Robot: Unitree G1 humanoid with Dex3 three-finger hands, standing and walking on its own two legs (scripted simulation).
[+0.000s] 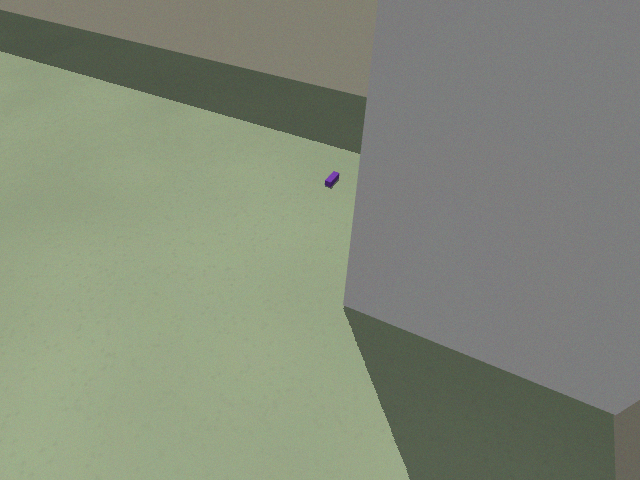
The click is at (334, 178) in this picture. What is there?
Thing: small brick
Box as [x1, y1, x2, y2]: [325, 171, 338, 187]
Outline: 337,172 333,171 325,180 325,185 330,187 338,178
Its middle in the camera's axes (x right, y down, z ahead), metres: +0.07 -0.35 +2.04
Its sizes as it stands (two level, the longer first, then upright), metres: 0.095 0.034 0.032
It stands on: the floor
